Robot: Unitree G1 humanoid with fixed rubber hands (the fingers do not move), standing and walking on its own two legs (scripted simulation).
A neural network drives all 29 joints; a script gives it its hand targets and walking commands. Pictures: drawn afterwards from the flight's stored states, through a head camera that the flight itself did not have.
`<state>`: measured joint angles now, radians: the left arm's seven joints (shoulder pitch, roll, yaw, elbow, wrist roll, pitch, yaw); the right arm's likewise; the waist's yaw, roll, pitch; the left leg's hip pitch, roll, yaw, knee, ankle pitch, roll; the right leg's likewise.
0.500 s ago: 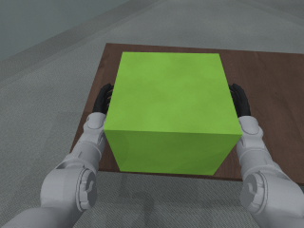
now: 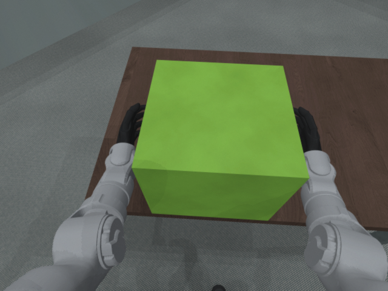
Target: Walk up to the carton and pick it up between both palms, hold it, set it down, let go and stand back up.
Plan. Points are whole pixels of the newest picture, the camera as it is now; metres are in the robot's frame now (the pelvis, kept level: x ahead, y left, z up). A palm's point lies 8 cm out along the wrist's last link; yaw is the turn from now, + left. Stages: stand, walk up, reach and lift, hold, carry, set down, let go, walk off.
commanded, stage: set down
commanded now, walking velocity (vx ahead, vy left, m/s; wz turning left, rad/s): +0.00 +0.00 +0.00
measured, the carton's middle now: (214, 143) +0.44 -0.04 -0.02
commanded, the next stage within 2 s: none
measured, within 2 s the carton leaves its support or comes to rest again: neither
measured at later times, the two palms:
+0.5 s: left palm (128, 140) +0.42 +0.15 +0.02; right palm (306, 147) +0.40 -0.24 +0.03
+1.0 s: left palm (130, 143) +0.42 +0.15 +0.00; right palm (303, 147) +0.40 -0.24 +0.02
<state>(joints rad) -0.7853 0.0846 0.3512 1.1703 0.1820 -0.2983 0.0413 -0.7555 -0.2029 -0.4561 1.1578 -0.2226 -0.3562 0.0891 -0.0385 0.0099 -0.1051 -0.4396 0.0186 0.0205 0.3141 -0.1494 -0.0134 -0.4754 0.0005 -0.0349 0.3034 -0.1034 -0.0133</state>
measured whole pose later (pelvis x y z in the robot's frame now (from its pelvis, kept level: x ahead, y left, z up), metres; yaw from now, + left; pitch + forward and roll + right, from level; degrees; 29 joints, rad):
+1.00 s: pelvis +0.00 +0.00 -0.01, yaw -3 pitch +22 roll +0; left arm -0.85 0.14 0.15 1.34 -0.02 -0.34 0.12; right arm -0.86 -0.28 -0.16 1.40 0.07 -0.38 0.06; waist 0.00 -0.01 -0.19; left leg -0.61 0.05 0.06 0.44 -0.20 -0.02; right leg -0.64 0.02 -0.02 0.39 -0.12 -0.02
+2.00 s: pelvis -0.04 -0.01 -0.03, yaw -1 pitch +20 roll +0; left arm -0.66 0.26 -0.11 1.15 -0.30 -0.34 0.06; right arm -0.67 -0.48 0.12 1.25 0.51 -0.35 0.14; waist 0.00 -0.01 -0.20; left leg -0.72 0.04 0.01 0.62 -0.24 -0.02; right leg -0.75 0.01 -0.03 0.59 -0.18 -0.03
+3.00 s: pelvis -0.02 -0.01 +0.00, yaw -2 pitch +0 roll +0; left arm 0.16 0.22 -0.06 0.52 -0.21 -0.33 0.09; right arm 0.12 -0.36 -0.01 0.68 0.41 -0.41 0.14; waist 0.01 -0.04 0.00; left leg -0.18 0.02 0.02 0.40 -0.22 -0.03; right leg -0.25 0.02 0.00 0.42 -0.18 -0.03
